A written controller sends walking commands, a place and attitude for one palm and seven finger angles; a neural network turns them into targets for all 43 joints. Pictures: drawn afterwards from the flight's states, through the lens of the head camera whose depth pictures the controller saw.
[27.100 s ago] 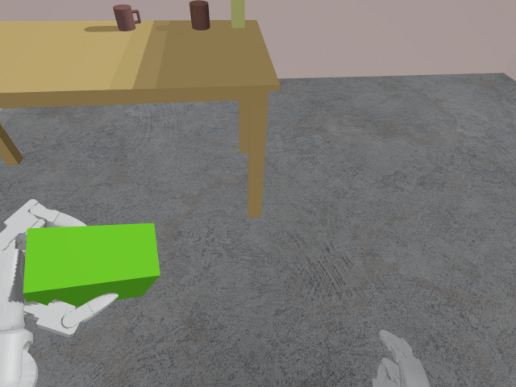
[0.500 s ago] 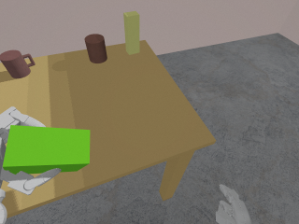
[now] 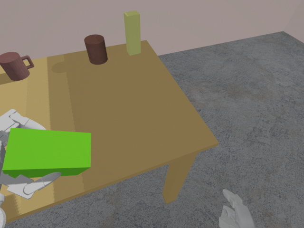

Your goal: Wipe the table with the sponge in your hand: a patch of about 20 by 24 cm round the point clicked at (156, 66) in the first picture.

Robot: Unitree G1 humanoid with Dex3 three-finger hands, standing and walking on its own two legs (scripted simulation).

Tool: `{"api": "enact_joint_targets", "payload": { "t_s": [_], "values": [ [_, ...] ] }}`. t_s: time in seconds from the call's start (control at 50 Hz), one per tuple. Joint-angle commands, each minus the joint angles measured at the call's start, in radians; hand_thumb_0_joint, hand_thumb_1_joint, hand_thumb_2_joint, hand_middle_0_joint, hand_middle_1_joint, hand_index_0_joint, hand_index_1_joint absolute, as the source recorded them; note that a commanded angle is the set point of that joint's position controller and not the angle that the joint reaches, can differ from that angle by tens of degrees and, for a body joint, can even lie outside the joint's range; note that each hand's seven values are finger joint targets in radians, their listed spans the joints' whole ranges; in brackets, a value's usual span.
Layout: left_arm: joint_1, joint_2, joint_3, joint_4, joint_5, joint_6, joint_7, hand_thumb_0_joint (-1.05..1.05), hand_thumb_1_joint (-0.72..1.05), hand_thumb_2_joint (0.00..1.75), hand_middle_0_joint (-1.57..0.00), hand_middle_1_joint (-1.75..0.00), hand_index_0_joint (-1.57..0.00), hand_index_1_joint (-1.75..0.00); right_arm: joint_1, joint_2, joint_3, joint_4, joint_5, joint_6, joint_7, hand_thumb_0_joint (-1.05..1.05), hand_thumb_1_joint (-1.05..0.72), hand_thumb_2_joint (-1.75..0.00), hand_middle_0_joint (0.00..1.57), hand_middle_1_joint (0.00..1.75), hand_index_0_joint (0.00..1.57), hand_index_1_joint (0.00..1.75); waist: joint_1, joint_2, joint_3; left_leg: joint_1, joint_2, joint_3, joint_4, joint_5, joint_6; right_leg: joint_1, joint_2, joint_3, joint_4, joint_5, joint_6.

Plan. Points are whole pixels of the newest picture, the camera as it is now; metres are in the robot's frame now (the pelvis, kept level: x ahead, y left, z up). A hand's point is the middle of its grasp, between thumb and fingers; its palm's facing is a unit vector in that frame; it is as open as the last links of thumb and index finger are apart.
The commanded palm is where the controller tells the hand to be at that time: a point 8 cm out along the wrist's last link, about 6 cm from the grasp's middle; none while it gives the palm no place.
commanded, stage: shuffle to correct the standing spot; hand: left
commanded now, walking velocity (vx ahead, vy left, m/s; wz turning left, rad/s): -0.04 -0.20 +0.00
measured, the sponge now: (61, 155) +0.23 +0.19 +0.14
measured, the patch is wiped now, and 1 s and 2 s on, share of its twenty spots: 0.00 0.00 0.00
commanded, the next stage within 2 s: come to a stop and stand still in 1.80 s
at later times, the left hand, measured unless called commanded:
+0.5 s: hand (32, 155) +0.22 +0.23 +0.16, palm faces +0.31 -0.86 -0.40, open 10.5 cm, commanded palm +0.16 +0.28 +0.18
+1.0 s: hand (34, 153) +0.22 +0.23 +0.16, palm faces +0.30 -0.86 -0.41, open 10.5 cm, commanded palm +0.16 +0.28 +0.18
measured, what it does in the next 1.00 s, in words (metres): stands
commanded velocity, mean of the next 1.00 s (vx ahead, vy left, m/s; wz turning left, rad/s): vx -0.04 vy -0.20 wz -0.01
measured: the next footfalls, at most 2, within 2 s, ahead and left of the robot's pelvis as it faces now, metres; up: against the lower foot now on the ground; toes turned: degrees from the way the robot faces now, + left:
none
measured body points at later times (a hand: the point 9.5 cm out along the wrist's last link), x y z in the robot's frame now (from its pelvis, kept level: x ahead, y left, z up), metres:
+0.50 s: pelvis +0.00 +0.00 +0.00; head +0.02 +0.01 +0.45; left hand +0.19 +0.28 +0.19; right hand +0.17 -0.23 -0.08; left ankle +0.03 +0.16 -0.73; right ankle -0.02 -0.06 -0.73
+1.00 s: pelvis +0.00 +0.00 +0.00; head +0.03 +0.01 +0.45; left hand +0.20 +0.28 +0.18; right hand +0.17 -0.23 -0.08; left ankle +0.03 +0.16 -0.73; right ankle -0.02 -0.06 -0.73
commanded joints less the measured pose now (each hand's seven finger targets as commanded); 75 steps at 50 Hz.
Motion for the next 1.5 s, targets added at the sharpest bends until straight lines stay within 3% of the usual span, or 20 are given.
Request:
{"api": "enact_joint_targets", "payload": {
  "t_s": [0.0, 0.08, 0.1, 0.16, 0.18, 0.26, 0.3, 0.46, 0.5, 0.74, 0.84, 0.88, 0.9, 0.98, 1.0, 1.02, 1.1, 1.16, 1.26, 1.48],
  "values": [
    [-0.037, 0.143, 0.116, -0.208, -0.016, -0.069, 0.021, 0.00, 0.10, 1.30, -1.20, -1.60, -1.20, -1.60, -0.074, -0.121, -0.049, -0.147, 0.002, -0.047, -0.014, 0.00, -0.90, -0.90, 0.20, 0.30, 0.20, 0.30, -0.006, 0.038, -0.159, 0.115, 0.043, -0.047, -0.011, 0.140, 0.087, -0.029, -0.194, 0.151, -0.101, 0.242, 0.027],
    [-0.060, 0.173, 0.135, -0.209, -0.018, -0.064, 0.028, 0.00, 0.10, 1.30, -1.20, -1.60, -1.20, -1.60, -0.093, -0.115, -0.049, -0.149, 0.012, -0.049, -0.019, 0.00, -0.90, -0.90, 0.20, 0.30, 0.20, 0.30, -0.007, 0.040, -0.133, 0.120, 0.038, -0.056, -0.018, 0.088, 0.085, -0.064, -0.204, 0.174, -0.108, 0.196, 0.019],
    [-0.053, 0.145, 0.116, -0.197, -0.016, -0.066, 0.027, 0.00, 0.10, 1.30, -1.20, -1.60, -1.20, -1.60, -0.084, -0.117, -0.044, -0.145, 0.001, -0.044, -0.018, 0.00, -0.90, -0.90, 0.20, 0.30, 0.20, 0.30, -0.007, 0.037, -0.127, 0.097, 0.043, -0.059, -0.027, 0.073, 0.092, -0.057, -0.190, 0.152, -0.109, 0.172, 0.030],
    [-0.076, 0.162, 0.132, -0.222, -0.015, -0.066, 0.024, 0.00, 0.10, 1.30, -1.20, -1.60, -1.20, -1.60, -0.083, -0.122, -0.057, -0.153, 0.004, -0.047, -0.017, 0.00, -0.90, -0.90, 0.20, 0.30, 0.20, 0.30, -0.002, 0.025, -0.149, 0.100, 0.043, -0.056, -0.003, 0.132, 0.089, -0.028, -0.200, 0.161, -0.096, 0.233, 0.031],
    [-0.068, 0.168, 0.129, -0.229, -0.017, -0.066, 0.028, 0.00, 0.10, 1.30, -1.20, -1.60, -1.20, -1.60, -0.100, -0.118, -0.051, -0.150, 0.012, -0.049, -0.019, 0.00, -0.90, -0.90, 0.20, 0.30, 0.20, 0.30, -0.004, 0.066, -0.150, 0.132, 0.047, -0.066, -0.026, 0.151, 0.091, -0.042, -0.195, 0.163, -0.091, 0.231, 0.025],
    [-0.067, 0.159, 0.131, -0.213, -0.011, -0.065, 0.022, 0.00, 0.10, 1.30, -1.20, -1.60, -1.20, -1.60, -0.085, -0.124, -0.056, -0.155, 0.003, -0.048, -0.014, 0.00, -0.90, -0.90, 0.20, 0.30, 0.20, 0.30, 0.002, 0.064, -0.145, 0.089, 0.067, -0.075, -0.031, 0.195, 0.095, 0.001, -0.177, 0.136, -0.088, 0.255, 0.053],
    [-0.051, 0.133, 0.104, -0.202, -0.013, -0.065, 0.022, 0.00, 0.10, 1.30, -1.20, -1.60, -1.20, -1.60, -0.084, -0.121, -0.045, -0.149, 0.002, -0.045, -0.014, 0.00, -0.90, -0.90, 0.20, 0.30, 0.20, 0.30, -0.004, 0.065, -0.141, 0.094, 0.059, -0.074, -0.043, 0.146, 0.096, -0.017, -0.173, 0.129, -0.095, 0.215, 0.045],
    [-0.066, 0.163, 0.130, -0.217, -0.016, -0.062, 0.025, 0.00, 0.10, 1.30, -1.20, -1.60, -1.20, -1.60, -0.081, -0.122, -0.054, -0.156, 0.003, -0.047, -0.015, 0.00, -0.90, -0.90, 0.20, 0.30, 0.20, 0.30, -0.003, 0.028, -0.141, 0.087, 0.042, -0.060, -0.009, 0.078, 0.088, -0.039, -0.198, 0.163, -0.105, 0.193, 0.029],
    [-0.055, 0.144, 0.113, -0.211, -0.017, -0.064, 0.029, 0.00, 0.10, 1.30, -1.20, -1.60, -1.20, -1.60, -0.083, -0.118, -0.042, -0.148, 0.001, -0.044, -0.016, 0.00, -0.90, -0.90, 0.20, 0.30, 0.20, 0.30, -0.007, 0.055, -0.142, 0.097, 0.046, -0.066, -0.033, 0.070, 0.094, -0.047, -0.185, 0.144, -0.102, 0.169, 0.030],
    [-0.050, 0.158, 0.129, -0.218, -0.013, -0.061, 0.021, 0.00, 0.10, 1.30, -1.20, -1.60, -1.20, -1.60, -0.081, -0.126, -0.052, -0.158, -0.001, -0.040, -0.013, 0.00, -0.90, -0.90, 0.20, 0.30, 0.20, 0.30, 0.001, 0.062, -0.160, 0.086, 0.080, -0.081, -0.024, 0.200, 0.098, -0.002, -0.167, 0.129, -0.076, 0.257, 0.052],
    [-0.038, 0.157, 0.132, -0.208, -0.017, -0.058, 0.022, 0.00, 0.10, 1.30, -1.20, -1.60, -1.20, -1.60, -0.076, -0.123, -0.056, -0.158, 0.003, -0.036, -0.012, 0.00, -0.90, -0.90, 0.20, 0.30, 0.20, 0.30, -0.002, 0.018, -0.178, 0.093, 0.049, -0.047, 0.038, 0.191, 0.088, -0.006, -0.200, 0.156, -0.081, 0.304, 0.031],
    [-0.037, 0.172, 0.136, -0.232, -0.020, -0.058, 0.028, 0.00, 0.10, 1.30, -1.20, -1.60, -1.20, -1.60, -0.089, -0.117, -0.053, -0.157, 0.014, -0.038, -0.014, 0.00, -0.90, -0.90, 0.20, 0.30, 0.20, 0.30, -0.007, 0.052, -0.191, 0.130, 0.037, -0.045, 0.041, 0.202, 0.083, -0.022, -0.219, 0.180, -0.074, 0.321, 0.009],
    [-0.038, 0.147, 0.119, -0.236, -0.020, -0.064, 0.027, 0.00, 0.10, 1.30, -1.20, -1.60, -1.20, -1.60, -0.079, -0.120, -0.047, -0.155, 0.004, -0.034, -0.013, 0.00, -0.90, -0.90, 0.20, 0.30, 0.20, 0.30, -0.007, 0.053, -0.179, 0.112, 0.043, -0.054, 0.025, 0.196, 0.089, -0.024, -0.203, 0.149, -0.071, 0.289, 0.016],
    [-0.038, 0.179, 0.144, -0.240, -0.020, -0.061, 0.030, 0.00, 0.10, 1.30, -1.20, -1.60, -1.20, -1.60, -0.097, -0.118, -0.049, -0.161, 0.013, -0.038, -0.018, 0.00, -0.90, -0.90, 0.20, 0.30, 0.20, 0.30, -0.003, 0.077, -0.156, 0.112, 0.059, -0.079, -0.012, 0.193, 0.092, -0.035, -0.191, 0.155, -0.071, 0.256, 0.027],
    [-0.039, 0.147, 0.120, -0.232, -0.018, -0.065, 0.028, 0.00, 0.10, 1.30, -1.20, -1.60, -1.20, -1.60, -0.085, -0.122, -0.043, -0.155, 0.002, -0.035, -0.017, 0.00, -0.90, -0.90, 0.20, 0.30, 0.20, 0.30, -0.005, 0.086, -0.144, 0.084, 0.065, -0.089, -0.034, 0.172, 0.097, -0.028, -0.173, 0.124, -0.070, 0.222, 0.035],
    [-0.058, 0.172, 0.140, -0.243, -0.017, -0.064, 0.028, 0.00, 0.10, 1.30, -1.20, -1.60, -1.20, -1.60, -0.091, -0.129, -0.054, -0.164, 0.004, -0.040, -0.018, 0.00, -0.90, -0.90, 0.20, 0.30, 0.20, 0.30, -0.001, 0.100, -0.136, 0.072, 0.075, -0.101, -0.049, 0.153, 0.096, -0.025, -0.170, 0.132, -0.069, 0.204, 0.042],
    [-0.019, 0.145, 0.123, -0.218, -0.014, -0.065, 0.026, 0.00, 0.10, 1.30, -1.20, -1.60, -1.20, -1.60, -0.082, -0.125, -0.043, -0.157, 0.000, -0.040, -0.018, 0.00, -0.90, -0.90, 0.20, 0.30, 0.20, 0.30, -0.001, 0.108, -0.159, 0.081, 0.087, -0.107, -0.076, 0.155, 0.105, 0.000, -0.149, 0.108, -0.078, 0.201, 0.056],
    [-0.040, 0.149, 0.125, -0.202, -0.014, -0.054, 0.022, 0.00, 0.10, 1.30, -1.20, -1.60, -1.20, -1.60, -0.073, -0.128, -0.057, -0.162, 0.004, -0.045, -0.017, 0.00, -0.90, -0.90, 0.20, 0.30, 0.20, 0.30, 0.000, 0.042, -0.158, 0.076, 0.066, -0.081, -0.026, 0.144, 0.091, 0.000, -0.175, 0.138, -0.094, 0.231, 0.047],
    [-0.065, 0.156, 0.120, -0.217, -0.018, -0.051, 0.028, 0.00, 0.10, 1.30, -1.20, -1.60, -1.20, -1.60, -0.078, -0.124, -0.056, -0.162, 0.007, -0.049, -0.017, 0.00, -0.90, -0.90, 0.20, 0.30, 0.20, 0.30, -0.005, 0.003, -0.152, 0.096, 0.027, -0.049, 0.028, 0.065, 0.081, -0.062, -0.220, 0.188, -0.111, 0.205, 0.013],
    [-0.036, 0.166, 0.132, -0.216, -0.017, -0.055, 0.034, 0.00, 0.10, 1.30, -1.20, -1.60, -1.20, -1.60, -0.096, -0.118, -0.046, -0.158, 0.010, -0.046, -0.019, 0.00, -0.90, -0.90, 0.20, 0.30, 0.20, 0.30, -0.004, 0.091, -0.145, 0.091, 0.067, -0.097, -0.064, 0.109, 0.096, -0.031, -0.175, 0.143, -0.090, 0.185, 0.039]
  ]
}}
